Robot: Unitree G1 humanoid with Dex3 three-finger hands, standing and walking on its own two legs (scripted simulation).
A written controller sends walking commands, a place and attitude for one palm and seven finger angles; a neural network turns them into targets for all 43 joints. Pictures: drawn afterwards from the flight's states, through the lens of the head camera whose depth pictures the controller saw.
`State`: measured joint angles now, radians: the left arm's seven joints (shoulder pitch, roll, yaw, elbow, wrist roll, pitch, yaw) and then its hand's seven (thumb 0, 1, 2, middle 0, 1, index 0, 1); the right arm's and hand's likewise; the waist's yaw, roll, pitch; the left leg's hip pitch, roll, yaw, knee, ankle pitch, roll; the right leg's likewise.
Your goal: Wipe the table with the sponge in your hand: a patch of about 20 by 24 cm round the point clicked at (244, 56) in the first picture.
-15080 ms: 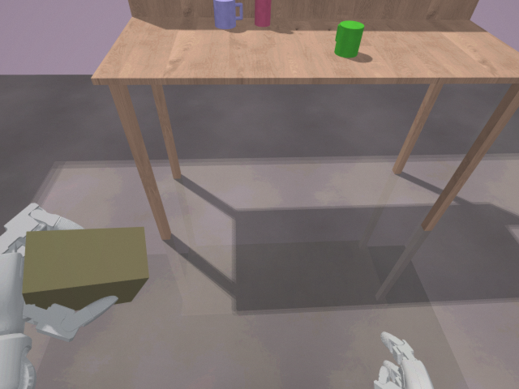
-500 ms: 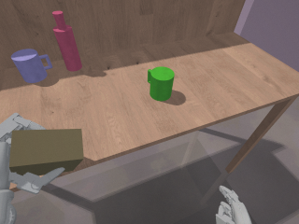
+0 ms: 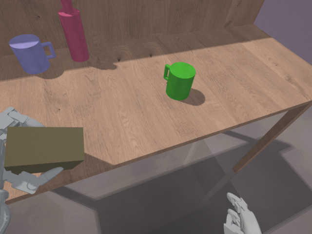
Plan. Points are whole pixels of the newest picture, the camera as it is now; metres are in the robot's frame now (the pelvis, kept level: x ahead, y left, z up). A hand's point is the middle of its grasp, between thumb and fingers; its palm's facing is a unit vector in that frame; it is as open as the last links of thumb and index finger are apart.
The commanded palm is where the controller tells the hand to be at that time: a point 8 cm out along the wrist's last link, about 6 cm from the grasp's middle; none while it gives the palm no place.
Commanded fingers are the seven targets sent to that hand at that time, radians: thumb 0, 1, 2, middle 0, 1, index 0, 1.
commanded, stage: come to a stop and stand still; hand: left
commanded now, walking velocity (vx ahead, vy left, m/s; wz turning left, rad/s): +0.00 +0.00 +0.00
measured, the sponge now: (56, 151) +0.23 +0.23 +0.13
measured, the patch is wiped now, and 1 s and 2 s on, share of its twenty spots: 0.00 0.00 0.00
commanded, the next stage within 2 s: look again from close up in 0.28 s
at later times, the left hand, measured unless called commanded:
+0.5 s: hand (23, 150) +0.22 +0.27 +0.15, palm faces +0.41 -0.84 -0.35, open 10.4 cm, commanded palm +0.16 +0.30 +0.18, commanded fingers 0.00 0.10 1.30 -1.20 -1.60 -1.20 -1.60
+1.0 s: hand (33, 154) +0.21 +0.25 +0.15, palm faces +0.31 -0.76 -0.57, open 10.4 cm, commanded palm +0.16 +0.29 +0.20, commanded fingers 0.00 0.10 1.30 -1.20 -1.60 -1.20 -1.60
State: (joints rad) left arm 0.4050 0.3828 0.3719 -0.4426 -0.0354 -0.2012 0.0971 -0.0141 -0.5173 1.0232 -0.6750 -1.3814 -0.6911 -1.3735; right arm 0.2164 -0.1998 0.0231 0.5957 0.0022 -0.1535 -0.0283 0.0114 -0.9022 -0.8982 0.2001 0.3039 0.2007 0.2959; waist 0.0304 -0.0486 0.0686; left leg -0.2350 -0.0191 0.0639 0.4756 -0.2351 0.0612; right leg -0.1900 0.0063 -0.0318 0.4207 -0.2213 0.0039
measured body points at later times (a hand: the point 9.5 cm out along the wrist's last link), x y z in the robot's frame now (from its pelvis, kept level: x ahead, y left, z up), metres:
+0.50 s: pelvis +0.00 +0.02 +0.00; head +0.03 +0.05 +0.45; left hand +0.19 +0.32 +0.17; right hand +0.20 -0.19 -0.06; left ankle +0.01 +0.07 -0.74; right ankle +0.00 -0.12 -0.74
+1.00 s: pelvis -0.01 -0.01 -0.01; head -0.01 -0.01 +0.44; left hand +0.19 +0.29 +0.19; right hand +0.20 -0.21 -0.08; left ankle +0.01 +0.07 -0.74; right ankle +0.00 -0.12 -0.74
